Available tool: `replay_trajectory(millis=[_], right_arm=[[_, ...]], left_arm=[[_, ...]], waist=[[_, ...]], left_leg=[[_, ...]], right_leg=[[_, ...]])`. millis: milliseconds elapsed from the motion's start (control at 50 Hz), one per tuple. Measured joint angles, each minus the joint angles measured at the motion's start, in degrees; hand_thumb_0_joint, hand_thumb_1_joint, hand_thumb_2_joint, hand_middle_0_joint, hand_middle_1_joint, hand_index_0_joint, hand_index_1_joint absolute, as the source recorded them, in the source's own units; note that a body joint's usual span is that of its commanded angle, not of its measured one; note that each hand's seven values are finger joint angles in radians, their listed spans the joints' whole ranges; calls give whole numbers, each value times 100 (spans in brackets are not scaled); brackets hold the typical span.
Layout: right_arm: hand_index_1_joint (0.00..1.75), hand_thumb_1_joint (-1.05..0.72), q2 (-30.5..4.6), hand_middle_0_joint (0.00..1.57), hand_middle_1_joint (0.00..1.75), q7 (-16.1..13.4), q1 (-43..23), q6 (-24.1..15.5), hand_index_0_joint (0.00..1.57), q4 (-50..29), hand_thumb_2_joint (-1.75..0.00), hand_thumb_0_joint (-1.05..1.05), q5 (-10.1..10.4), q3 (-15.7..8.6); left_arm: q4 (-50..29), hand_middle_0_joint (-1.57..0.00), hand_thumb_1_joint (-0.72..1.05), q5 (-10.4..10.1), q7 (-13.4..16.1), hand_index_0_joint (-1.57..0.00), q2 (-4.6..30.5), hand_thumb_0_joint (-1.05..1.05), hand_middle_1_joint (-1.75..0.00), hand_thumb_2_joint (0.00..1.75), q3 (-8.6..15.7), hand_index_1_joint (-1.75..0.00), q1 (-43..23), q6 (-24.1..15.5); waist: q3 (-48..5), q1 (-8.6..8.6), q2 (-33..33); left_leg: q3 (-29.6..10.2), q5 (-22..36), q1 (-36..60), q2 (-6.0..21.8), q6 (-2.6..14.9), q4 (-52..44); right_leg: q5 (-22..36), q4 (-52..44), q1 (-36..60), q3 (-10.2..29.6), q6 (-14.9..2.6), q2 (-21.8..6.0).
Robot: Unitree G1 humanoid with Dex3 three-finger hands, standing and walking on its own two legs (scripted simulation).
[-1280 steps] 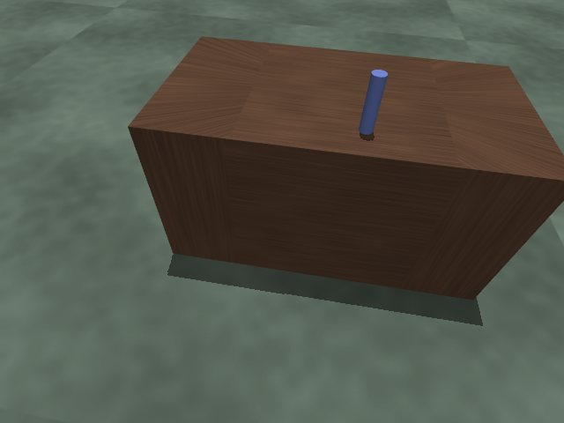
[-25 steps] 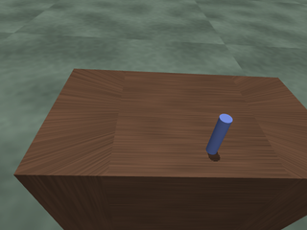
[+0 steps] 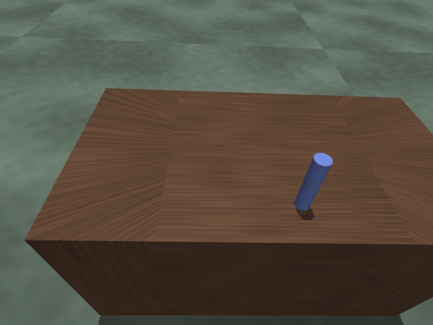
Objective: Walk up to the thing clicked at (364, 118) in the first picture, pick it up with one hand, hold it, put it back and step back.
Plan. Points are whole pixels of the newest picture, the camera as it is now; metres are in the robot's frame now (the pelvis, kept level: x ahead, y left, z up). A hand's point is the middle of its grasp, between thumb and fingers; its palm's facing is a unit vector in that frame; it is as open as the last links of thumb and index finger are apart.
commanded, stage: home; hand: right
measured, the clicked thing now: (311, 184) +0.47 -0.24 -0.04
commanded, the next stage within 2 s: stand in 1.04 s
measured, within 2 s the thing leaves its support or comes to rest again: neither
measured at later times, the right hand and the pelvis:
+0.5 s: hand out of the picture +0.09 -0.26 -0.15, palm faces -0.04 +0.93 -0.37, open 17.4 cm; pelvis +0.02 +0.00 +0.00, yaw +0 degrees
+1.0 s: hand out of the picture +0.09 -0.25 -0.15, palm faces -0.03 +0.93 -0.37, open 17.3 cm; pelvis +0.02 +0.01 +0.00, yaw +0 degrees
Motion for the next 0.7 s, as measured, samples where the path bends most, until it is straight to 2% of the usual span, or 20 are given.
replay_trajectory(millis=[380,700], right_arm=[[6,53,15,6,6,-39,-220,-42,6,22,-6,-1,20,9],[6,52,36,6,6,-46,-233,-33,6,83,-7,-1,14,-45]], left_arm=[[-80,-20,90,-31,38,-20,-44,1,-30,90,3,-30,-424,-18],[-48,-20,90,-37,46,-20,-36,1,-30,90,21,-30,-430,4]], waist=[[41,-22,-23],[101,-20,-45]], left_leg=[[2,-70,224,-33,-9,-126],[22,-101,297,-55,6,-188]], right_leg=[[-57,-162,244,-7,18,-30],[-57,-269,332,9,38,-52]])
